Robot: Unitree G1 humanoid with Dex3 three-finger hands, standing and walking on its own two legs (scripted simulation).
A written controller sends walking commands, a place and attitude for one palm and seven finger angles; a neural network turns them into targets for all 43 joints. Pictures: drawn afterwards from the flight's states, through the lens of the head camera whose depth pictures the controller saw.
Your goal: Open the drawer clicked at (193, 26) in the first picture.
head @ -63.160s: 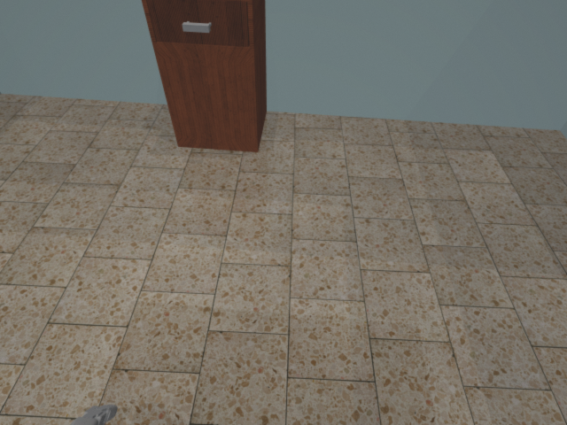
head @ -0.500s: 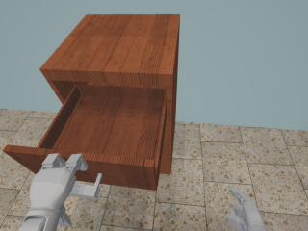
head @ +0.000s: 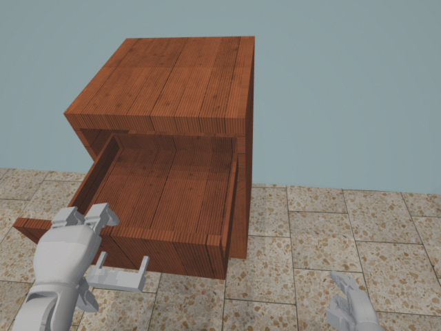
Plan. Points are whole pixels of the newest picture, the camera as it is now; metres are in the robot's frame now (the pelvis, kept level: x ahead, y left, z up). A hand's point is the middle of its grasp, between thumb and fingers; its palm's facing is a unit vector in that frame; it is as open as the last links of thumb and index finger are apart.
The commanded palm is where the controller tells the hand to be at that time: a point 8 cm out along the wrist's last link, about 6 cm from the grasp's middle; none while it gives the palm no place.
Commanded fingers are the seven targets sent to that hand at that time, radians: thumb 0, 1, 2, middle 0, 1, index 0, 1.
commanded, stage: lift the hand off the handle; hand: left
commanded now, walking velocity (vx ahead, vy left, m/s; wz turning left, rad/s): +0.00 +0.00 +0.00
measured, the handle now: (120, 269) +0.24 +0.25 -0.07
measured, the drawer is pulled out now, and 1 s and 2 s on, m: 0.29 0.29 0.29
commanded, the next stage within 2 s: draw the hand back to the body in 0.48 s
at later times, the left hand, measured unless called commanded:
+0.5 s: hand (88, 252) +0.21 +0.24 +0.08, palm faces +0.03 -0.13 -0.99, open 13.8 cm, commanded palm +0.18 +0.25 +0.14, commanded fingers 0.00 -0.50 0.30 -0.30 -1.20 -0.30 -1.20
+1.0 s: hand (72, 252) +0.20 +0.26 +0.10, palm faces +0.04 -0.09 -0.99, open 13.8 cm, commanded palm +0.17 +0.26 +0.16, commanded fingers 0.00 -0.50 0.30 -0.30 -1.20 -0.30 -1.20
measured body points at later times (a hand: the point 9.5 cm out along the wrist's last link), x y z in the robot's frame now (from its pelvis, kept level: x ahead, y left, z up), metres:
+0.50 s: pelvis +0.02 +0.01 +0.01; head +0.03 -0.03 +0.46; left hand +0.21 +0.25 +0.13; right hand +0.23 -0.20 -0.09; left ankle -0.04 +0.12 -0.72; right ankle +0.01 -0.10 -0.72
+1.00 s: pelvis +0.02 +0.02 +0.01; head +0.03 -0.01 +0.46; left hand +0.20 +0.26 +0.15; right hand +0.23 -0.19 -0.08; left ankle -0.04 +0.12 -0.72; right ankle +0.01 -0.10 -0.72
